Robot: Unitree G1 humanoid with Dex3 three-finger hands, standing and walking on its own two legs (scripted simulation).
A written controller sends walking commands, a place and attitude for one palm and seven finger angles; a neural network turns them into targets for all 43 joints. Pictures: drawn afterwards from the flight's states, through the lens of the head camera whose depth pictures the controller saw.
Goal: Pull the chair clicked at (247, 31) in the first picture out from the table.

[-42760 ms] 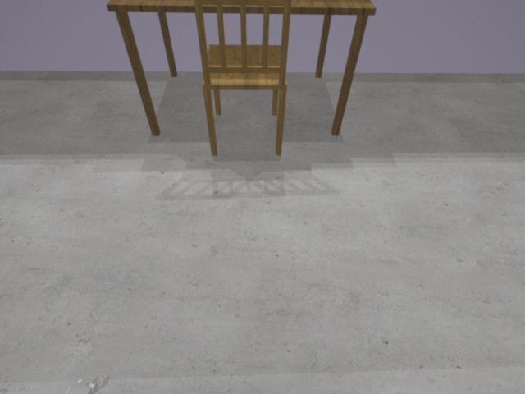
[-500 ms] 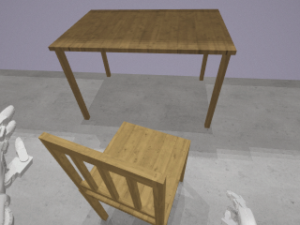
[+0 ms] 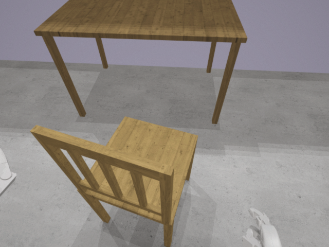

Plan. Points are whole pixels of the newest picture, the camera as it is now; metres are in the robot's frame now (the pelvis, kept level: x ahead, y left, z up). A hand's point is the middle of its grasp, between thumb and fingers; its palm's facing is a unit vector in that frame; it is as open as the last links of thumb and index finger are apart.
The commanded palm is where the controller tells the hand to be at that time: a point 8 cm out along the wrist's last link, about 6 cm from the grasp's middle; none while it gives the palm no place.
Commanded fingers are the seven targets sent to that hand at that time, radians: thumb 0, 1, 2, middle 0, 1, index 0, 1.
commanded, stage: step back with the hand held close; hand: left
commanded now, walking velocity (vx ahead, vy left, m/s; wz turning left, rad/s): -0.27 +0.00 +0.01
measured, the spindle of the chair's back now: (111, 179) +0.32 +0.20 -0.10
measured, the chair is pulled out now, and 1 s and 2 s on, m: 0.68 0.68 0.68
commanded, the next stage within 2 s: stop stepping back and stand still in 1.18 s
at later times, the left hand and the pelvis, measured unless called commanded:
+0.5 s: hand out of the picture +0.14 +0.28 +0.17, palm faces +0.54 -0.66 -0.53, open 7.4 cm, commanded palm +0.08 +0.30 +0.19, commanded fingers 0.00 0.90 0.90 -0.20 -0.30 -0.20 -0.30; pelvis -0.05 +0.00 -0.01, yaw +2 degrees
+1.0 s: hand out of the picture +0.10 +0.29 +0.17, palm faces +0.51 -0.71 -0.49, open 7.4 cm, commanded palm +0.01 +0.32 +0.19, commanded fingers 0.00 0.90 0.90 -0.20 -0.30 -0.20 -0.30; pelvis -0.09 +0.01 -0.01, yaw +6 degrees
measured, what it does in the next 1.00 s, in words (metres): steps on the spot: right foot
